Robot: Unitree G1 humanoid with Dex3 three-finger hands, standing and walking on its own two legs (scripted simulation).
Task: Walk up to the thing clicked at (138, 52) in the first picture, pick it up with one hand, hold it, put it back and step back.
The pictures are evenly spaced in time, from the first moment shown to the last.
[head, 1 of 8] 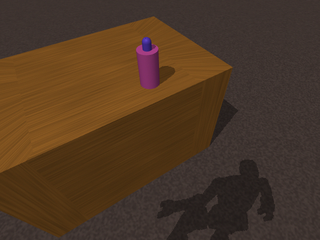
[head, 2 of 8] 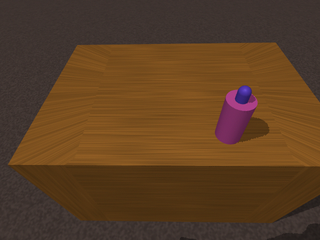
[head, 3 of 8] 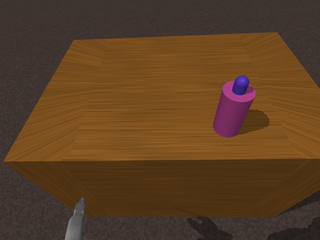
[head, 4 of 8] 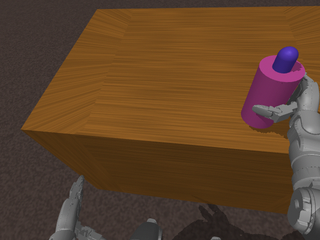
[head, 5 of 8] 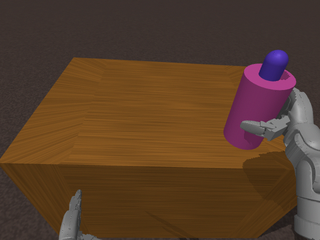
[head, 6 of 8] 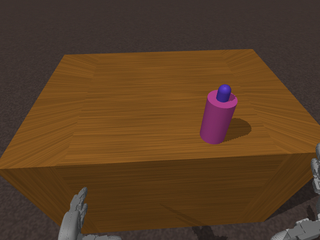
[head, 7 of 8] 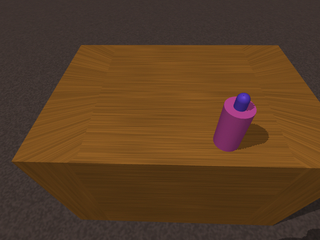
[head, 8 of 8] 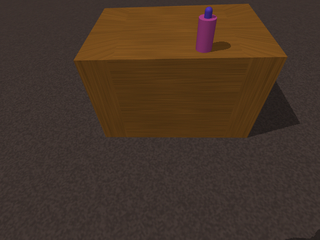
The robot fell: no
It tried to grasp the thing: yes
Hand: right
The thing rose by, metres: 0.22
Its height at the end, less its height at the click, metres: +0.00
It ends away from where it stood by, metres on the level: 0.03
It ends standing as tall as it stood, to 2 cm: yes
